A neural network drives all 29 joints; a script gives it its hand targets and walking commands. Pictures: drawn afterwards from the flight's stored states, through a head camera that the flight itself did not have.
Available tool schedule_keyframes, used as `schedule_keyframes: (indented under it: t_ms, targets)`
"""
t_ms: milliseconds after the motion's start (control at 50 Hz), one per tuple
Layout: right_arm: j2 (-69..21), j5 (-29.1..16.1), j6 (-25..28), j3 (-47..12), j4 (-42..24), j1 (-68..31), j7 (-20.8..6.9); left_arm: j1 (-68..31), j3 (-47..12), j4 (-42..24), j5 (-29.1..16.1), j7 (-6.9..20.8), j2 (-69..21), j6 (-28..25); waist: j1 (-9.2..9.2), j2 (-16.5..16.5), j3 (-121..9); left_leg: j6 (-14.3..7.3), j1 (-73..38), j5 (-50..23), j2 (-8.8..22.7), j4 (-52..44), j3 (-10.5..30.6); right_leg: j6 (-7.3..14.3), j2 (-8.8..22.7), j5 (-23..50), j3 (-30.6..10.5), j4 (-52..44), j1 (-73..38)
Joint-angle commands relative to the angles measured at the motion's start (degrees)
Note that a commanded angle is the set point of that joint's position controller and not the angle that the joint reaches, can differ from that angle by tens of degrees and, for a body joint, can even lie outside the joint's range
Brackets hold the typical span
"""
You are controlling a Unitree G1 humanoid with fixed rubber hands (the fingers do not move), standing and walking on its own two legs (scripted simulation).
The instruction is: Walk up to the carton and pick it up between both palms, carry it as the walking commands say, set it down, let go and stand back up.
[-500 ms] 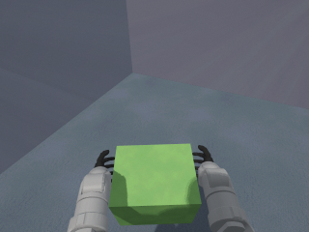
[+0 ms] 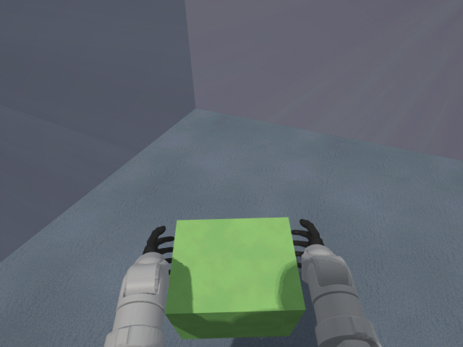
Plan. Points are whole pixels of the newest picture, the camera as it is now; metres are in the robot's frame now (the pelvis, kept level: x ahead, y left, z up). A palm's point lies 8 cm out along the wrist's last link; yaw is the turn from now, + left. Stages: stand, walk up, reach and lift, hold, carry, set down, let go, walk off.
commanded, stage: hold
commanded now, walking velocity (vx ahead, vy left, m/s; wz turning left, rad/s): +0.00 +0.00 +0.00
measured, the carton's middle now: (234, 279) +0.28 +0.00 -0.05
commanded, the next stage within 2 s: carry in 0.80 s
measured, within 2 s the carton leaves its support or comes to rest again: neither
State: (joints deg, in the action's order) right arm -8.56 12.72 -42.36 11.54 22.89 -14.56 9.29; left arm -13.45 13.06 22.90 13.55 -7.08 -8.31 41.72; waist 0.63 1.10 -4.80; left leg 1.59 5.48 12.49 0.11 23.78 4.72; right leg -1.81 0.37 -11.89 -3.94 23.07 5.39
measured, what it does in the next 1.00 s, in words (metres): stands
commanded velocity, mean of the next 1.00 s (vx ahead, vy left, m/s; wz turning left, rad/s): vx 0.00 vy -0.05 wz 0.14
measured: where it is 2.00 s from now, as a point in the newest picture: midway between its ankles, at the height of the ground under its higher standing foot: outside the picture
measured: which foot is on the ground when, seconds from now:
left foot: down 0.00-1.00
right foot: down 0.00-1.00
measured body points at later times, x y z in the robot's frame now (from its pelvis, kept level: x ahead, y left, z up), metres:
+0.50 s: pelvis +0.00 -0.01 +0.00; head -0.08 -0.02 +0.44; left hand +0.28 +0.15 +0.02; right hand +0.29 -0.15 +0.02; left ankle +0.01 +0.14 -0.74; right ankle +0.02 -0.14 -0.74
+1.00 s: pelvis -0.02 -0.01 -0.02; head -0.04 -0.01 +0.43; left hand +0.29 +0.16 +0.03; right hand +0.30 -0.15 +0.03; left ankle +0.01 +0.14 -0.74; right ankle +0.02 -0.14 -0.74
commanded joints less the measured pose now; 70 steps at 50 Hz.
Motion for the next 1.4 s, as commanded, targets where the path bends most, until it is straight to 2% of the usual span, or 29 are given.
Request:
schedule_keyframes:
  t_ms: [0,120,240,360,420,500,560,620,740,760,780,820,900,1020,1060,1100,1120,1140,1160,1180,1200,1220,1240,1260,1280,1300,1320,1360,1380]
  targets:
    - [-57.9,-16.8,3.5,-30.4,-7.0,-39.3,-27.4,-44.1,-33.4,-8.0,-17.5,23.8,-59.7,-3.6,0.14,0.8,-15.0,0.0,-0.8,-7.8,-5.5,-4.2,-0.9,0.9,-6.1,8.2,1.5,-2.9,-3.4]
    - [-59.0,-16.3,3.4,-29.2,-4.8,-37.4,-27.4,-44.3,-33.4,-9.3,-17.6,23.4,-59.2,-4.1,-0.13,0.7,-16.8,0.3,-1.3,-11.1,-4.8,-3.9,-0.4,0.7,-6.4,10.3,1.5,-2.1,-3.4]
    - [-59.0,-15.9,3.1,-29.0,-4.3,-37.6,-27.3,-43.3,-31.6,-6.4,-16.8,24.3,-58.6,-3.8,-0.43,-0.1,-11.7,-0.3,1.7,-5.9,-5.4,-4.2,-1.2,0.5,-5.9,6.7,1.3,-3.0,-2.8]
    - [-59.6,-16.7,3.2,-30.7,-6.5,-38.8,-27.0,-44.8,-33.2,-8.3,-17.5,24.7,-58.2,-4.0,-1.06,0.6,-15.1,-0.2,0.8,-7.7,-5.6,-3.3,-1.5,0.3,-5.7,9.0,1.1,-2.6,-4.4]
    - [-60.2,-16.0,2.6,-29.8,-4.8,-38.0,-26.6,-45.0,-32.2,-8.4,-17.9,25.0,-57.5,-4.0,-0.95,-2.1,-14.5,-0.5,0.4,-7.5,-5.7,-3.3,-1.5,0.0,-5.6,8.2,1.1,-3.0,-3.1]
    - [-60.0,-16.3,3.2,-29.7,-5.0,-39.9,-26.7,-44.3,-31.1,-6.1,-17.3,25.4,-57.4,-4.0,-1.12,-2.0,-14.2,-0.6,1.1,-5.9,-5.8,-3.3,-2.0,-0.2,-5.3,6.6,0.9,-3.3,-2.8]
    - [-61.2,-16.6,3.4,-29.8,-4.6,-39.3,-26.6,-47.1,-31.9,-9.0,-18.0,25.5,-57.1,-4.4,-1.29,-1.0,-16.8,-0.3,1.1,-7.3,-6.0,-3.1,-2.1,-0.3,-5.2,9.0,0.5,-2.8,-4.8]
    - [-60.3,-16.1,3.4,-29.1,-4.1,-37.1,-26.5,-46.1,-32.8,-8.1,-18.3,25.7,-57.9,-3.9,-0.04,0.2,-15.9,0.1,1.0,-9.0,-5.9,-3.0,-1.8,0.0,-5.2,10.6,0.7,-2.9,-4.2]
    - [-59.5,-16.2,3.0,-29.2,-5.2,-37.7,-26.8,-43.5,-31.6,-6.7,-17.4,25.3,-58.1,-3.5,-0.69,-0.2,-13.5,-0.1,2.0,-7.5,-5.8,-3.5,-1.9,0.2,-5.6,8.4,1.4,-3.2,-3.6]
    - [-59.7,-16.9,3.3,-30.2,-7.1,-39.7,-26.9,-44.4,-32.3,-8.2,-17.5,25.2,-58.1,-3.7,-1.69,0.3,-16.0,-0.2,1.8,-7.8,-5.9,-3.2,-1.8,0.0,-5.5,9.1,1.0,-2.9,-4.6]
    - [-57.7,-16.4,3.9,-30.7,-7.4,-41.2,-25.7,-48.9,-34.2,-11.0,-18.5,24.1,-58.8,-3.6,-0.69,-1.8,-11.7,-0.7,8.2,-11.0,5.6,5.8,1.3,1.9,7.0,13.4,-0.7,5.2,5.0]
    - [-58.3,-18.9,3.4,-33.8,-12.1,-42.3,-24.8,-49.8,-36.2,-16.4,-21.0,22.9,-57.5,-2.8,-0.82,-1.4,-11.8,-1.9,9.6,-3.6,7.5,3.7,3.8,2.3,5.2,3.0,0.2,6.1,6.8]
    - [-57.7,-22.4,-1.2,-37.7,-20.9,-42.6,-22.2,-46.4,-40.2,-23.1,-23.6,19.8,-58.7,2.2,-0.84,1.6,-18.5,-3.8,12.0,-3.6,9.8,4.6,7.2,1.7,4.1,5.2,1.5,10.4,6.8]
    - [-56.8,-27.8,-11.6,-42.2,-35.5,-37.8,-17.2,-42.7,-48.0,-38.8,-29.3,14.6,-60.1,12.1,-0.57,7.3,-25.9,-3.8,12.4,-17.7,9.3,11.8,7.9,3.2,2.4,6.7,3.1,13.1,6.7]
    - [-55.9,-28.0,-15.3,-41.8,-36.1,-33.1,-15.7,-39.0,-47.0,-40.2,-29.1,12.8,-57.6,15.4,-0.81,4.3,-28.3,-3.0,17.6,-16.5,6.9,17.0,7.4,5.3,4.9,10.7,-0.5,12.4,2.5]
    - [-55.3,-29.0,-17.9,-43.1,-40.4,-28.1,-14.2,-33.2,-46.5,-43.6,-29.5,11.0,-55.8,17.7,-1.40,-4.7,-28.6,-1.5,25.0,-6.8,1.9,25.7,1.6,9.4,12.1,23.1,-7.2,10.3,-2.0]
    - [-55.6,-29.3,-19.0,-43.2,-42.5,-26.6,-13.6,-31.4,-46.8,-44.5,-29.8,10.2,-57.1,18.8,-1.24,-8.2,-27.1,-0.9,27.9,8.7,-0.7,26.4,-3.2,12.4,16.1,30.1,-8.6,8.8,-2.8]
    - [-56.1,-30.0,-20.0,-44.0,-44.5,-26.8,-13.1,-31.7,-46.9,-47.0,-30.1,9.7,-57.6,19.4,-0.97,-11.5,-26.4,-1.1,29.1,20.1,0.0,26.1,-4.8,14.1,18.2,32.7,-8.6,8.7,-2.7]
    - [-55.8,-30.3,-21.1,-44.2,-45.7,-26.5,-12.6,-28.9,-46.2,-47.1,-29.9,9.2,-57.8,20.3,-1.09,-12.4,-25.7,-1.0,29.1,21.0,0.4,27.8,-5.6,14.2,18.3,31.6,-7.8,8.2,-1.3]
    - [-55.1,-30.9,-21.9,-44.4,-48.4,-26.7,-12.3,-27.6,-46.0,-48.0,-29.7,8.6,-58.5,21.2,-0.39,-10.1,-24.5,-1.8,24.5,17.4,1.2,23.0,-6.5,13.3,16.5,27.1,-4.2,9.2,3.4]
    - [-55.6,-31.9,-22.3,-45.0,-51.2,-26.9,-12.2,-27.3,-45.9,-50.0,-29.6,7.9,-58.8,21.6,0.57,-7.8,-24.4,-2.6,18.1,8.3,1.0,14.5,-6.2,10.7,13.3,25.2,1.0,12.8,7.1]
    - [-54.9,-32.4,-22.7,-44.7,-53.1,-27.1,-12.1,-26.5,-45.8,-50.9,-29.6,7.4,-58.3,22.3,1.00,-1.8,-23.3,-3.4,14.1,-1.6,2.3,10.1,-1.2,7.4,9.4,17.0,4.4,16.5,12.3]
    - [-53.8,-32.2,-23.2,-43.8,-54.0,-26.8,-11.8,-27.1,-46.5,-52.1,-30.3,7.1,-58.5,23.2,1.07,10.0,-23.8,-6.5,9.4,-17.0,10.7,6.3,14.3,3.7,3.5,3.0,7.7,23.9,19.5]
    - [-52.9,-32.1,-23.8,-43.3,-53.3,-24.3,-11.6,-26.5,-46.5,-52.7,-30.5,6.8,-57.3,23.9,0.43,18.5,-20.9,-9.7,7.7,-17.9,18.2,0.7,27.8,0.9,-2.4,-17.5,9.9,26.2,26.8]
    - [-54.0,-31.8,-24.1,-43.4,-52.1,-22.4,-11.3,-28.4,-47.5,-55.5,-31.1,6.7,-56.9,24.1,0.06,19.1,-20.4,-10.4,9.3,-9.5,19.7,-1.8,30.3,0.7,-1.1,-21.9,6.4,27.7,25.5]
    - [-54.7,-31.2,-24.6,-43.4,-51.2,-21.6,-10.7,-27.5,-46.9,-55.4,-31.3,6.7,-56.6,24.7,0.08,17.6,-19.7,-10.3,12.7,-3.0,19.1,-2.5,29.6,1.1,-1.1,-23.5,4.7,24.5,22.7]
    - [-54.4,-30.4,-24.8,-43.3,-51.9,-20.4,-10.3,-27.9,-47.1,-55.9,-31.5,6.5,-56.4,24.8,0.08,15.4,-19.2,-8.3,13.2,-0.9,16.8,-2.2,25.9,1.4,-1.4,-21.2,5.3,21.1,20.9]
    - [-54.5,-30.4,-24.7,-43.3,-52.9,-20.5,-9.7,-26.6,-46.1,-56.3,-32.0,6.6,-56.8,24.9,-0.69,11.9,-21.7,-3.8,18.8,-6.0,11.2,4.2,15.6,2.3,-1.0,-10.3,7.0,7.1,7.6]
    - [-54.5,-30.4,-24.3,-43.3,-54.5,-21.7,-9.6,-26.3,-45.9,-56.3,-32.4,6.8,-57.5,24.8,-1.32,4.8,-24.3,-1.9,23.9,-3.7,5.9,10.7,10.1,4.3,3.3,-7.8,1.0,-0.2,-0.9]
